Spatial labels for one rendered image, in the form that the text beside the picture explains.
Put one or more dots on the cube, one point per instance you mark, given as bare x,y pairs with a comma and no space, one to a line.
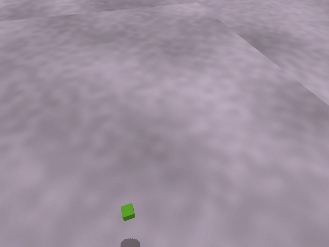
127,212

